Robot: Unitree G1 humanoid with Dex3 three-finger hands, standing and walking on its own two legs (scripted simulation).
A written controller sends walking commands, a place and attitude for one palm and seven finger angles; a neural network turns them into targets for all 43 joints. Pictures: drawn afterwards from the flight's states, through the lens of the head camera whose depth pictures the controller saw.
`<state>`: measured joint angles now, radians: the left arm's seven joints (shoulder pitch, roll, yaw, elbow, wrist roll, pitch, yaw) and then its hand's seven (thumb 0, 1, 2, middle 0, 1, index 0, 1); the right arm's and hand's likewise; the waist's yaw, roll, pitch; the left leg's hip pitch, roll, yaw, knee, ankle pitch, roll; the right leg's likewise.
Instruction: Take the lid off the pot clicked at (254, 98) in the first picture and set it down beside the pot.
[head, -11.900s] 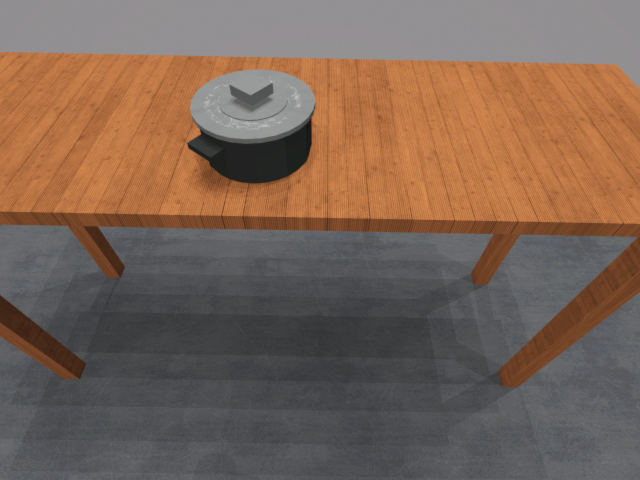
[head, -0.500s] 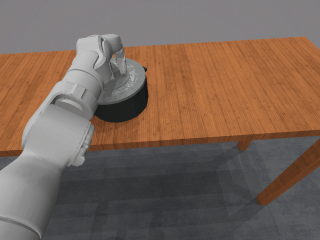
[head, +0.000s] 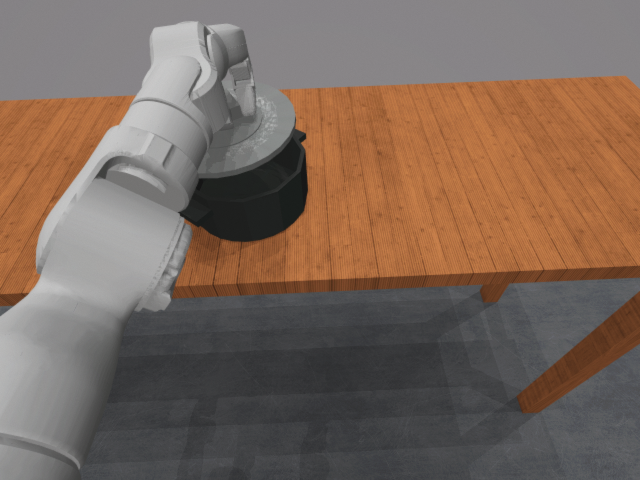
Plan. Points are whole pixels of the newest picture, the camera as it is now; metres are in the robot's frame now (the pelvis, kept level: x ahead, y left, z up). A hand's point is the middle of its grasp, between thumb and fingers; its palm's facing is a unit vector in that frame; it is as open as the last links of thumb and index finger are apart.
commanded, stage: lift the lid straight up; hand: left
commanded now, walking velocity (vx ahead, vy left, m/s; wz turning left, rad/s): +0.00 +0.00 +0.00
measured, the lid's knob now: (217, 108) +0.52 +0.09 +0.21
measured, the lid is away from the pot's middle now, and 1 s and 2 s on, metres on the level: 0.01 0.02 0.10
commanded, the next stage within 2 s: move the lid sideways beside the pot in 1.30 s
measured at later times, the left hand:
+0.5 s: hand (214, 65) +0.50 +0.08 +0.27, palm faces -0.28 -0.12 -0.95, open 6.0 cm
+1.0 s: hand (202, 27) +0.50 +0.08 +0.31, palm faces -0.22 -0.14 -0.97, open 5.9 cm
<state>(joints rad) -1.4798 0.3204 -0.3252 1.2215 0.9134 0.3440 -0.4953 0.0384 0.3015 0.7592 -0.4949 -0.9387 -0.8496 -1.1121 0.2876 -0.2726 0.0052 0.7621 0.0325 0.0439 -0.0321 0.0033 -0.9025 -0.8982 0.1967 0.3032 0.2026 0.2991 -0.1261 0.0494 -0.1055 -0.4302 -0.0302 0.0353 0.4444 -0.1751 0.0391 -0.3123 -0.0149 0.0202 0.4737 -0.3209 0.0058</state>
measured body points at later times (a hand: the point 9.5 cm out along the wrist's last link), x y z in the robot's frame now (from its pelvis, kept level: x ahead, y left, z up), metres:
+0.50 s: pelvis +0.00 +0.00 +0.00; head +0.03 -0.02 +0.45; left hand +0.51 +0.08 +0.33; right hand +0.02 -0.28 -0.14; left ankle +0.02 +0.10 -0.74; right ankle -0.06 -0.12 -0.74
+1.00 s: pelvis +0.00 +0.00 +0.00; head +0.04 -0.03 +0.45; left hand +0.50 +0.08 +0.36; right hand +0.07 -0.27 -0.14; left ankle +0.02 +0.10 -0.74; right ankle -0.06 -0.12 -0.74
